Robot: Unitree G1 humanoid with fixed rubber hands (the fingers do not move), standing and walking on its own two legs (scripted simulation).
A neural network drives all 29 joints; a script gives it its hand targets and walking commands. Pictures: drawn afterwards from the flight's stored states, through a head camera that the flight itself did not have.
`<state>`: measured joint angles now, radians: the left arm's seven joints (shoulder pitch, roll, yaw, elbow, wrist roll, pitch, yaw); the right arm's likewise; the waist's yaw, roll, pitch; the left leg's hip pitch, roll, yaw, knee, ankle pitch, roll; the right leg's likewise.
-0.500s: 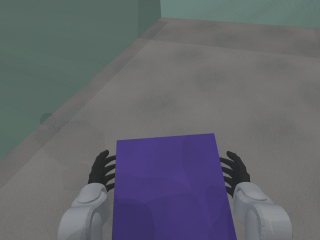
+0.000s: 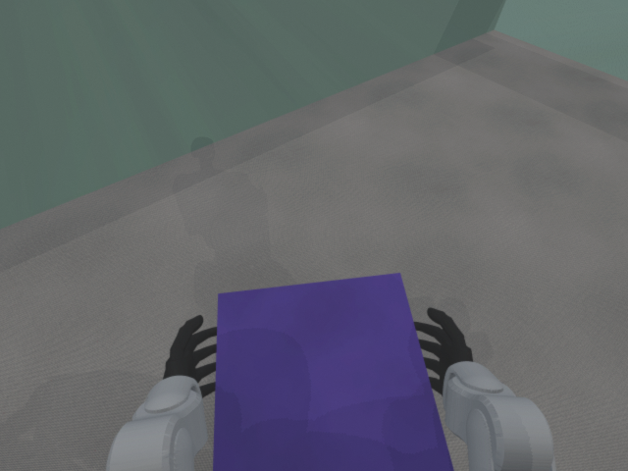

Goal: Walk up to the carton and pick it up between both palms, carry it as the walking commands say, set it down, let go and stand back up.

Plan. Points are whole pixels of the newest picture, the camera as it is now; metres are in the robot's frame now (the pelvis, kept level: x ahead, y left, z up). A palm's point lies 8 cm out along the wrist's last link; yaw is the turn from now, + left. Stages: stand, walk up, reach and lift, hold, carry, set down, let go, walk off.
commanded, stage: carry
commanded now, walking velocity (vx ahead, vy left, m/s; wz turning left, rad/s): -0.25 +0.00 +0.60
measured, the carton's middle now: (321, 397) +0.24 +0.01 -0.03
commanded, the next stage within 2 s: none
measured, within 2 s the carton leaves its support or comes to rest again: neither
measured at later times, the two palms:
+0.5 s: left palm out of the picture +0.02 +0.26 +0.08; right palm out of the picture +0.08 -0.04 +0.08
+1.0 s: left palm out of the picture -0.18 +0.31 +0.09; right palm out of the picture -0.02 +0.06 +0.08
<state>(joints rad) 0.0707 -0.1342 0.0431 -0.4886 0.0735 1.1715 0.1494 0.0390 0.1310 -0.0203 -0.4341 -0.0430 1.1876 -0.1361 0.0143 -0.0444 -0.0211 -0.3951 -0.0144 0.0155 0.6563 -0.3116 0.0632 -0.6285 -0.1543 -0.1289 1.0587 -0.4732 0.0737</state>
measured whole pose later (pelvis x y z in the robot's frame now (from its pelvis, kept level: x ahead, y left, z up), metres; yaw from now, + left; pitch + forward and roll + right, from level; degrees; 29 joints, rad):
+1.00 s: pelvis -0.31 +0.07 +0.00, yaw +31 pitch +3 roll +2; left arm 0.04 -0.13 0.01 -0.55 0.04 1.10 0.17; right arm 0.03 0.13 -0.01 -0.58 -0.06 1.15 -0.15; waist 0.01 0.03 0.00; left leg -0.60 -0.07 -0.06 0.90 -0.43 -0.04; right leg -0.36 -0.03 -0.11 0.62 -0.32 -0.06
